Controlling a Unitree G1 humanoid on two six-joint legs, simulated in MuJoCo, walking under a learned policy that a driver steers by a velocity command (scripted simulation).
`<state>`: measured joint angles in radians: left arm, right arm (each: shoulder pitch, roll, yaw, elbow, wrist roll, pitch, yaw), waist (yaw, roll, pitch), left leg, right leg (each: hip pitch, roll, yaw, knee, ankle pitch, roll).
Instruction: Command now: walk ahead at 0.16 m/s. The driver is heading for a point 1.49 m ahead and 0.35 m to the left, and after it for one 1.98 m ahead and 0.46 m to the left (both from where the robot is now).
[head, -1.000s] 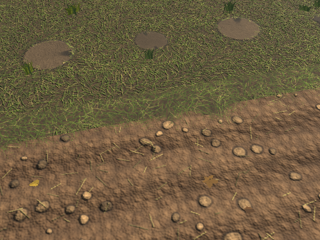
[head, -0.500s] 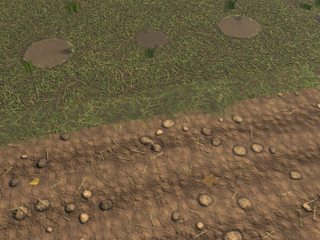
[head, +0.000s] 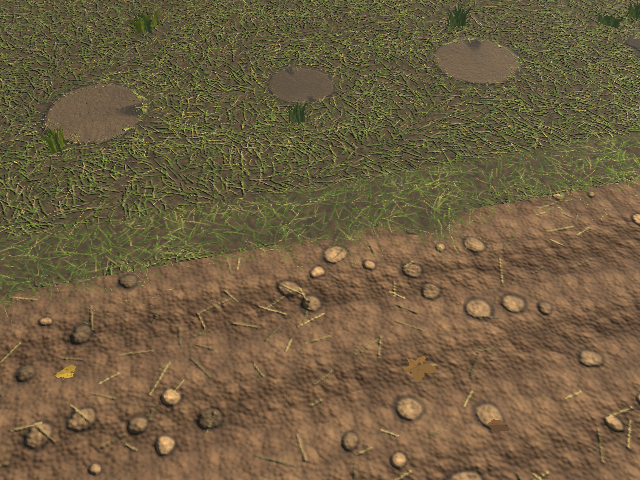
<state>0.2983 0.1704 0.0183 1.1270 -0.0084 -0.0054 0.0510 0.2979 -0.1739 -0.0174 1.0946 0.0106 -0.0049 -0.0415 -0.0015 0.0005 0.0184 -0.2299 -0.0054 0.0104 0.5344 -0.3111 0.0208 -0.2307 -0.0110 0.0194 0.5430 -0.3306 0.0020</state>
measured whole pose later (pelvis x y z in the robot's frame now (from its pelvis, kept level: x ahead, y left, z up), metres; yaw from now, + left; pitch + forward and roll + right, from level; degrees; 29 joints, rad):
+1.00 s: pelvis +0.43 +0.06 +0.01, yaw +23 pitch +2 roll +1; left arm 0.10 0.27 0.06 0.78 0.00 -0.11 0.02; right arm 0.31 -0.24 -0.06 0.87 0.01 -0.08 0.01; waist -0.06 -0.05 0.01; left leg -0.10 -0.13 -0.06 0.29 -0.22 0.10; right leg -0.70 -0.13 0.06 0.69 0.07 0.03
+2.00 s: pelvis +0.94 +0.29 +0.01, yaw +21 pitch +1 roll +2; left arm 0.21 0.29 0.07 0.83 -0.02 -0.05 0.01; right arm 0.31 -0.25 -0.06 0.88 -0.02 -0.11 0.02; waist -0.03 -0.06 0.00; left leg -0.12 -0.06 0.11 0.27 -0.17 0.07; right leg -0.70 -0.11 0.09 1.02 -0.13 -0.01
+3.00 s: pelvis +1.42 +0.37 +0.00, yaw -1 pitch +1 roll +0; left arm 0.23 0.27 0.05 0.76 0.00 0.03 0.03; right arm 0.12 -0.21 -0.02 0.80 -0.02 -0.03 0.02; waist -0.01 -0.02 0.04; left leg -0.39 -0.03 0.02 0.47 -0.10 0.04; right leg -0.38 -0.04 0.07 0.75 -0.40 0.05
